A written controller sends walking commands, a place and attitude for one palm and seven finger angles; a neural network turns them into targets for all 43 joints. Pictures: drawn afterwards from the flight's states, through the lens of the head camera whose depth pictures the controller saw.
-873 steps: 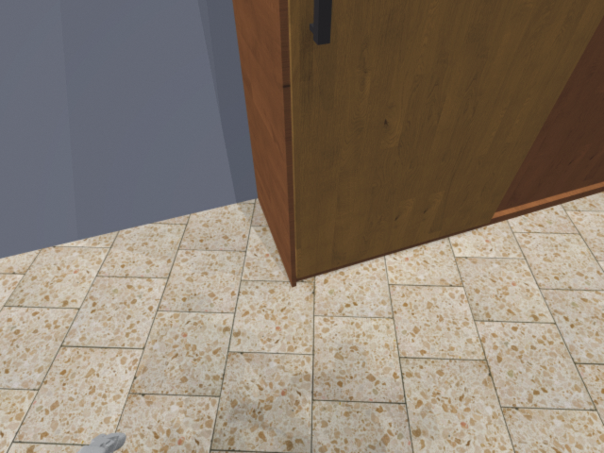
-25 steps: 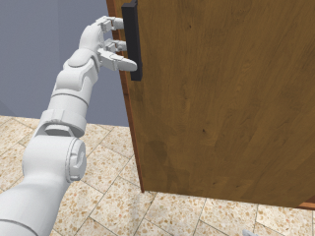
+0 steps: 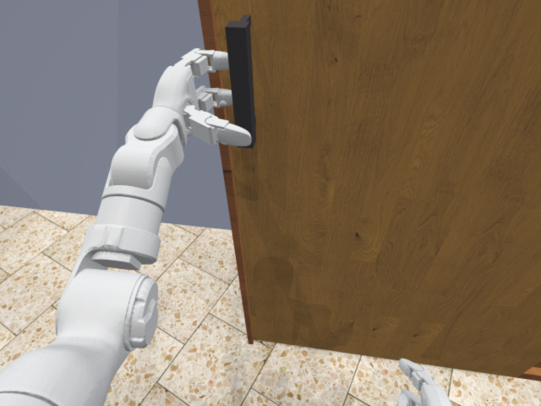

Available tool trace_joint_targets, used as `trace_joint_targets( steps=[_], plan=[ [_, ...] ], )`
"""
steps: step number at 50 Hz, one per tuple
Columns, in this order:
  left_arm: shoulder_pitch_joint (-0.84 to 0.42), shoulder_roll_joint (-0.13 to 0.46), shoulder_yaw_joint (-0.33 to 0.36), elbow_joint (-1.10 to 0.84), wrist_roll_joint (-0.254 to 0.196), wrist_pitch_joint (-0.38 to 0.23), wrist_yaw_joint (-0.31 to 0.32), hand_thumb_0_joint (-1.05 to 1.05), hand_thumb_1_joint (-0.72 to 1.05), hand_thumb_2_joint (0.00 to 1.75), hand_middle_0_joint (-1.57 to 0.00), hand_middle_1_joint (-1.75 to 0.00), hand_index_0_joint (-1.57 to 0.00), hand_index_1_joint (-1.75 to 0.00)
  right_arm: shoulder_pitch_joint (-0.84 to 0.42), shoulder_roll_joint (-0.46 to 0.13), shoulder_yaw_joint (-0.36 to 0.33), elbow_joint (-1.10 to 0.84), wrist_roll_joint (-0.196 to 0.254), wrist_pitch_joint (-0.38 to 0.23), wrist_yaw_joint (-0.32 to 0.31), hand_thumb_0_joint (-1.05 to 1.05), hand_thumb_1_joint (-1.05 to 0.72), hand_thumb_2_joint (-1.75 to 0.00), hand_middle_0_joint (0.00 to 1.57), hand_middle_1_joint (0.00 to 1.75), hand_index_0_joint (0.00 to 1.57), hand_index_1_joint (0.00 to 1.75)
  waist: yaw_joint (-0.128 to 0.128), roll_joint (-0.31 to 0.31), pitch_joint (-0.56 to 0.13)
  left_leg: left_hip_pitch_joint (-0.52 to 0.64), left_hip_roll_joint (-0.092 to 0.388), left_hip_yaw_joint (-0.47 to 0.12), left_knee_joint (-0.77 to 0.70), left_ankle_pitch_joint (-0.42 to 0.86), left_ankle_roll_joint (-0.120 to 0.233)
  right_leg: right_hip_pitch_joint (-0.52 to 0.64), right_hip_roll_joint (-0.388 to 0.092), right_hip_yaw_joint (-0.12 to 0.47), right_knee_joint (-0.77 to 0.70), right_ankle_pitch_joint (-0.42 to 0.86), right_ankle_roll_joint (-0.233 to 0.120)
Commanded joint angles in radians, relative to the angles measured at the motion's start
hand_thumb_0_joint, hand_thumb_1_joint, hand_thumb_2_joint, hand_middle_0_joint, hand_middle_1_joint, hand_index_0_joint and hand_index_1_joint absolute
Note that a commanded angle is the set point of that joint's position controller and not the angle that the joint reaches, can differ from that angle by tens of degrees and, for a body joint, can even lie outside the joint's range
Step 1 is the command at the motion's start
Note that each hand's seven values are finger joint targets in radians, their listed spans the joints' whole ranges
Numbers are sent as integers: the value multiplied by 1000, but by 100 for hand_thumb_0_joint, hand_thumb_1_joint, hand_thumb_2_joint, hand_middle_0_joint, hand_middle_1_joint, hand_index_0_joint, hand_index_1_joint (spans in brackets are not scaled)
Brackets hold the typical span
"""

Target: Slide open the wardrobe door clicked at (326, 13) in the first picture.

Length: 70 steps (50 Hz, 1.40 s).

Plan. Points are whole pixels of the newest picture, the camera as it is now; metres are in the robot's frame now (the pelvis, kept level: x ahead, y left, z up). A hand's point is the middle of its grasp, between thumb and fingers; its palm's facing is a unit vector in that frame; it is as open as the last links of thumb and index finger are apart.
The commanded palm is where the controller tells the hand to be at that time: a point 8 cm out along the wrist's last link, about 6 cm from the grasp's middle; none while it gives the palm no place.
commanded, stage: slide the fingers in behind the handle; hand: left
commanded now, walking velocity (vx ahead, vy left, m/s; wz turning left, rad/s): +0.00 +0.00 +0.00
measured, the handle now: (246, 84) +0.50 +0.06 +0.27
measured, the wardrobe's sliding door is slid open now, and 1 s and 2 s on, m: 0.00 0.00 0.00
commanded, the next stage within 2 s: grip the handle and tug to test in 1.18 s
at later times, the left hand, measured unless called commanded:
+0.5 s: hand (242, 103) +0.43 +0.06 +0.27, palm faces -0.11 -0.99 -0.02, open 14.2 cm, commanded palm +0.41 +0.11 +0.27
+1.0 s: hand (253, 101) +0.44 +0.05 +0.27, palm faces -0.11 -0.99 -0.03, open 14.1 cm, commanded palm +0.42 +0.10 +0.27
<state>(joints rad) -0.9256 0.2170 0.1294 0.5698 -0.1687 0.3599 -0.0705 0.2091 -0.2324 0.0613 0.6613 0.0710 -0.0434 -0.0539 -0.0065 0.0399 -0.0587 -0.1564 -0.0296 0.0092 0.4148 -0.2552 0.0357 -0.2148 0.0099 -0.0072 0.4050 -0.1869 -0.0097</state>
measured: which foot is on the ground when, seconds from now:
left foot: down 0.00-1.00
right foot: down 0.00-1.00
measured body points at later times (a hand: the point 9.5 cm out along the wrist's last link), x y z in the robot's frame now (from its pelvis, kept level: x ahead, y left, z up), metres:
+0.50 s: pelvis +0.00 -0.01 +0.00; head -0.02 -0.02 +0.45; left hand +0.43 +0.12 +0.27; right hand +0.14 -0.24 -0.11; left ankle -0.02 +0.10 -0.74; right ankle +0.02 -0.11 -0.74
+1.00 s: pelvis +0.00 -0.01 +0.00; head -0.01 -0.03 +0.45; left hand +0.44 +0.10 +0.27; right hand +0.16 -0.23 -0.10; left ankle -0.02 +0.10 -0.74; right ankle +0.02 -0.11 -0.74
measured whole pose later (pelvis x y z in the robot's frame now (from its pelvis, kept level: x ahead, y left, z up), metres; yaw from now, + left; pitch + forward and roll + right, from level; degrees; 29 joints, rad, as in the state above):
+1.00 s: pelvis +0.00 -0.01 +0.00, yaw +1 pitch +0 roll +0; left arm -0.99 0.15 0.09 0.62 -0.16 0.37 0.01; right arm 0.20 -0.22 0.06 0.68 0.06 -0.02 -0.05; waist -0.01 0.04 -0.05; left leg -0.16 -0.02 -0.01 0.41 -0.25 0.02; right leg -0.22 0.01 -0.03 0.41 -0.19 -0.02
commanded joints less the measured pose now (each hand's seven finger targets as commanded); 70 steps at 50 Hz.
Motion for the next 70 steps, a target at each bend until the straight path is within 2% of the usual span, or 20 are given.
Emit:
trace_joint_targets(
  steps=[1,4,7,13,14,17,19,22,30,33,35,39,47,48,50,60,62,64,67,70],
  plan=[
    [-590,140,29,-175,-13,-46,10,0,-50,30,-30,-120,-30,-120,-85,-111,-38,-125,-3,-39,-16,0,-90,-90,20,30,20,30,-22,-79,-248,68,27,-24,-38,233,-3,71,-10,-12,-31,194,-25],
    [-644,98,-11,-215,-10,-68,12,0,-50,30,-30,-120,-30,-120,-93,-104,-37,-132,-4,-38,-16,0,-90,-90,20,30,20,30,-29,-42,-291,101,27,-27,-32,277,-8,82,-12,-15,-18,230,-30],
    [-595,74,-14,-169,-17,-72,12,0,-50,30,-30,-120,-30,-120,-89,-105,-40,-128,-7,-37,-13,0,-90,-90,20,30,20,30,-21,-82,-296,104,27,-30,-29,298,-9,89,-9,-20,-14,246,-29],
    [-568,126,34,-204,-13,-77,25,0,-50,30,-30,-120,-30,-120,-98,-103,-39,-135,-8,-30,-5,0,-90,-90,20,30,20,30,1,-90,-317,74,24,-20,-31,306,-5,138,-14,-14,-12,279,-28],
    [-579,104,17,-210,-11,-74,27,0,-50,30,-30,-120,-30,-120,-94,-102,-38,-133,-10,-28,-4,0,-90,-90,20,30,20,30,-6,-93,-311,70,24,-17,-33,311,-5,139,-14,-16,-10,290,-27],
    [-513,158,67,-209,-4,-65,39,0,-50,30,-30,-120,-30,-120,-102,-107,-41,-142,-10,-19,-3,0,-90,-90,20,30,20,30,18,-106,-307,55,24,-12,-39,308,-1,166,-13,-15,-13,286,-27],
    [-542,125,38,-257,-5,-65,40,0,-50,30,-30,-120,-30,-120,-102,-101,-40,-144,-9,-20,-1,0,-90,-90,20,30,20,30,6,-100,-307,59,25,-10,-39,309,0,165,-13,-14,-15,297,-26],
    [-492,143,58,-295,-6,-60,40,0,-50,30,-30,-120,-30,-120,-114,-104,-43,-155,-10,-18,2,0,-90,-90,20,30,20,30,22,-89,-331,71,24,-6,-38,332,0,189,-12,-13,-12,315,-27],
    [-559,30,-38,-314,-12,-33,46,0,-50,30,-30,-120,-30,-120,-116,-97,-44,-140,-7,-28,-1,0,-90,-90,20,30,20,30,-15,-82,-300,99,24,-14,-34,300,1,126,-6,-17,-21,278,-24],
    [-554,44,-29,-273,-14,-26,48,0,-50,30,-30,-120,-30,-120,-114,-102,-41,-129,-8,-24,-3,0,-90,-90,20,30,20,30,-15,-100,-286,83,21,-14,-41,273,2,129,-8,-17,-29,256,-22],
    [-605,0,-62,-300,-11,-32,50,0,-50,30,-30,-120,-30,-120,-117,-94,-43,-128,-9,-33,-1,0,-90,-90,20,30,20,30,-24,-58,-302,108,19,-14,-29,287,2,110,-8,-15,-22,272,-24],
    [-623,3,-59,-232,-14,-31,52,0,-50,30,-30,-120,-30,-120,-107,-98,-40,-111,-10,-31,-4,0,-90,-90,20,30,20,30,-34,-83,-279,85,17,-18,-32,258,3,98,-9,-16,-28,249,-22],
    [-607,68,0,-153,0,-60,70,0,-50,30,-30,-120,-30,-120,-95,-99,-42,-113,-16,-20,-4,0,-90,-90,20,30,20,30,-12,-128,-298,55,14,-16,-36,267,7,138,-13,-13,-21,267,-20],
    [-620,55,-13,-177,3,-64,67,0,-50,30,-30,-120,-30,-120,-102,-94,-38,-120,-13,-19,-3,0,-90,-90,20,30,20,30,-15,-93,-301,62,15,-12,-35,267,6,133,-16,-11,-19,267,-22],
    [-638,24,-32,-196,0,-75,65,0,-50,30,-30,-120,-30,-120,-94,-89,-39,-123,-15,-25,0,0,-90,-90,20,30,20,30,-19,-104,-317,77,15,-15,-28,297,4,136,-12,-16,-9,300,-24],
    [-631,24,-33,-196,-2,-65,65,0,-50,30,-30,-120,-30,-120,-89,-95,-42,-117,-12,-27,-1,0,-90,-90,20,30,20,30,-22,-106,-300,76,21,-18,-32,281,2,116,-9,-17,-15,269,-24],
    [-608,37,-25,-201,1,-66,68,0,-50,30,-30,-120,-30,-120,-93,-98,-46,-121,-12,-28,1,0,-90,-90,20,30,20,30,-10,-91,-315,84,22,-19,-34,299,-1,128,-9,-19,-12,273,-26],
    [-619,9,-43,-227,-3,-67,70,0,-50,30,-30,-120,-30,-120,-94,-91,-43,-123,-12,-32,3,0,-90,-90,20,30,20,30,-16,-78,-313,91,22,-19,-30,307,-3,119,-8,-19,-9,279,-27],
    [-566,54,-7,-231,-3,-68,69,0,-36,36,-32,-122,-32,-122,-98,-100,-47,-127,-13,-30,3,0,-90,-90,20,30,20,30,4,-101,-333,86,22,-15,-36,319,-3,153,-9,-19,-9,289,-27],
    [-591,10,-43,-252,-3,-64,68,0,-22,42,-33,-124,-33,-124,-100,-92,-42,-126,-11,-30,6,0,-90,-90,20,30,20,30,-10,-87,-301,85,23,-15,-33,306,-4,127,-7,-20,-11,284,-27]
  ],
)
